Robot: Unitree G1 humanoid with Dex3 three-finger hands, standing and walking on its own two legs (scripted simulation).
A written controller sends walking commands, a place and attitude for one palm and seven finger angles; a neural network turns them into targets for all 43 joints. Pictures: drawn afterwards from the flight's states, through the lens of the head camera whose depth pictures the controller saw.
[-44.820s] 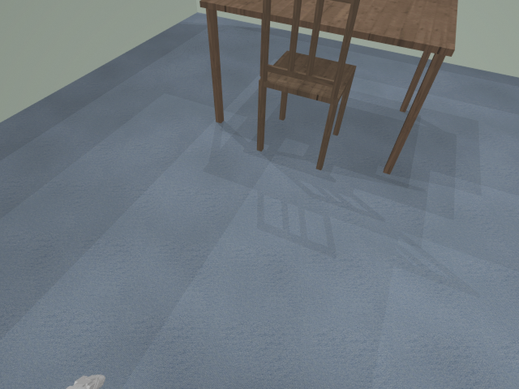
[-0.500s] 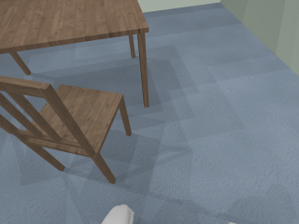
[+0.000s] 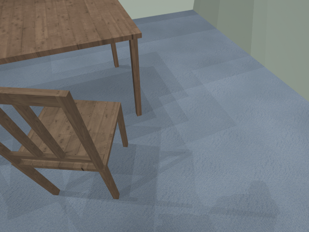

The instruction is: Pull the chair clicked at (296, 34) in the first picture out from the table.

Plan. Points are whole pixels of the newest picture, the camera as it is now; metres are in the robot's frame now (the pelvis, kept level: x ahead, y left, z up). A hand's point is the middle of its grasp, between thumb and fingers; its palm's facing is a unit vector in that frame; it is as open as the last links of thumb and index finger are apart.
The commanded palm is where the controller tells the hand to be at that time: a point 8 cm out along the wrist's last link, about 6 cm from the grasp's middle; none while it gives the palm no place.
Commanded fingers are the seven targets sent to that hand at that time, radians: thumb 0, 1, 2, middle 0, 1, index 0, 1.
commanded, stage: shuffle to correct the standing spot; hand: left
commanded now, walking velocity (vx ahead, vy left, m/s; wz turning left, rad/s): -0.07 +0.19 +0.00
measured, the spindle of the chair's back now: (17, 132) +0.40 +0.49 -0.06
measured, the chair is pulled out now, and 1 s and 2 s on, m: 0.37 0.37 0.37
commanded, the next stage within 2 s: come to a stop and stand still in 0.18 s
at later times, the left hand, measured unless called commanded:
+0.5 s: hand out of the picture -0.03 +0.30 -0.19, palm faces +0.05 -0.97 -0.24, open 7.4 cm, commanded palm none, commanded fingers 0.00 0.90 0.90 -0.20 -0.30 -0.20 -0.30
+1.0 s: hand out of the picture -0.03 +0.23 -0.16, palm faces +0.05 -0.98 -0.20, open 7.3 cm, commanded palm none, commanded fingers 0.00 0.90 0.90 -0.20 -0.30 -0.20 -0.30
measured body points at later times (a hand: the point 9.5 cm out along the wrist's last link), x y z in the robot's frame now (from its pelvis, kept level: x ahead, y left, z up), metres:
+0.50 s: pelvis -0.04 +0.10 -0.01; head -0.03 +0.12 +0.44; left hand -0.03 +0.35 -0.17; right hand -0.01 -0.15 -0.15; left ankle -0.04 +0.25 -0.74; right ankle -0.06 -0.06 -0.72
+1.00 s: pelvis -0.05 +0.06 +0.01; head -0.06 +0.05 +0.46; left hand -0.03 +0.28 -0.14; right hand -0.07 -0.17 -0.15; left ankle -0.05 +0.19 -0.70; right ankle -0.06 -0.02 -0.73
